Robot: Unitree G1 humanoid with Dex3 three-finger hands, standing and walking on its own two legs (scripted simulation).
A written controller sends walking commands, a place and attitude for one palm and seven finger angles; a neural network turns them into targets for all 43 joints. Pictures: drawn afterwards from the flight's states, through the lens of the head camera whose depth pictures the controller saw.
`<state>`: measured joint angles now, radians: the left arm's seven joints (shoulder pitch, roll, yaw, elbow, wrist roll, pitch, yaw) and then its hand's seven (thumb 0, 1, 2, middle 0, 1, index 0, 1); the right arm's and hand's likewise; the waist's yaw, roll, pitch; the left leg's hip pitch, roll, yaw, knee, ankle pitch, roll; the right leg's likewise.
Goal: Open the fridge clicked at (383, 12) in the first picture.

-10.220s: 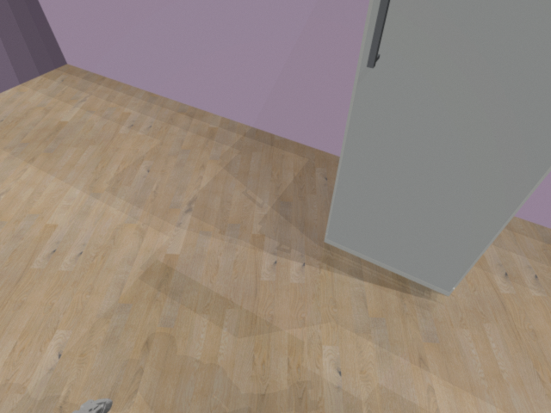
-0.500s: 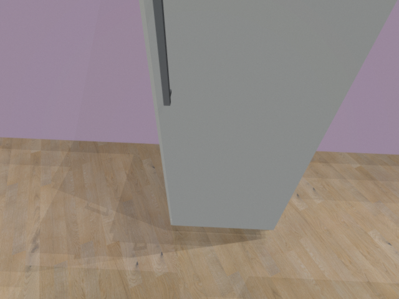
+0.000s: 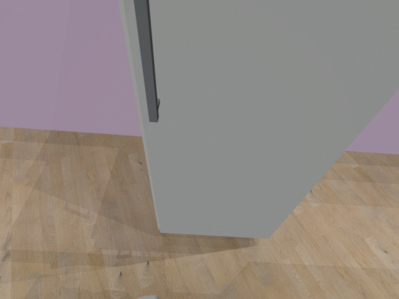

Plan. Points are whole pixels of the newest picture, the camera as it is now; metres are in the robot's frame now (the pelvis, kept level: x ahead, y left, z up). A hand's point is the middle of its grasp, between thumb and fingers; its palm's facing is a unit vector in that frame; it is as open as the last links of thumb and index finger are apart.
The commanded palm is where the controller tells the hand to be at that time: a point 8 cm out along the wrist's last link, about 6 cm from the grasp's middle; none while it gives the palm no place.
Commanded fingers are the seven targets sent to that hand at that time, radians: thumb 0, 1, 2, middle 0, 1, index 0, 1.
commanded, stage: come to a stop and stand still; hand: left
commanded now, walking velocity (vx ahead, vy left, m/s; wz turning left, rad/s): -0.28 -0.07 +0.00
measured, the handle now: (149, 50) +0.44 +0.13 +0.26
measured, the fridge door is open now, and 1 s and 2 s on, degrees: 0 0 0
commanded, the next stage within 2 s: look again from close up in 1.66 s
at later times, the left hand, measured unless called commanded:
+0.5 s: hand out of the picture +0.10 +0.14 -0.15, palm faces +0.09 -0.97 -0.23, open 7.3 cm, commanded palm none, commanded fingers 0.00 0.90 0.90 -0.20 -0.30 -0.20 -0.30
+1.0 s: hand out of the picture -0.03 +0.17 -0.16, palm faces +0.08 -0.98 -0.20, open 7.4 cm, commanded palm none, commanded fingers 0.00 0.90 0.90 -0.20 -0.30 -0.20 -0.30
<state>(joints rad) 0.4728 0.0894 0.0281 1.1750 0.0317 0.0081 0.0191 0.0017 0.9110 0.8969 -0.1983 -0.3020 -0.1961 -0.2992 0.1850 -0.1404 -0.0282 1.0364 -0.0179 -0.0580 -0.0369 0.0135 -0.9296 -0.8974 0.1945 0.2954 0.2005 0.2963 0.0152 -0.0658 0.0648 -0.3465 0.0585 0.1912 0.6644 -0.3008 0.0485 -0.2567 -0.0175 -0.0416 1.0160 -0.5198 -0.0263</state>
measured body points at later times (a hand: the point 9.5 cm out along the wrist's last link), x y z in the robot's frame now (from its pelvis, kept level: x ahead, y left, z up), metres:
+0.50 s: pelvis +0.02 -0.05 +0.01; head +0.07 -0.05 +0.46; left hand +0.09 +0.19 -0.13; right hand +0.09 -0.29 -0.15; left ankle -0.03 +0.07 -0.66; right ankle +0.08 -0.16 -0.72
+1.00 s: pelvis -0.01 -0.01 +0.02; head +0.00 -0.01 +0.47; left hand -0.03 +0.22 -0.14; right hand +0.03 -0.24 -0.14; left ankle -0.03 +0.08 -0.72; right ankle -0.02 -0.14 -0.72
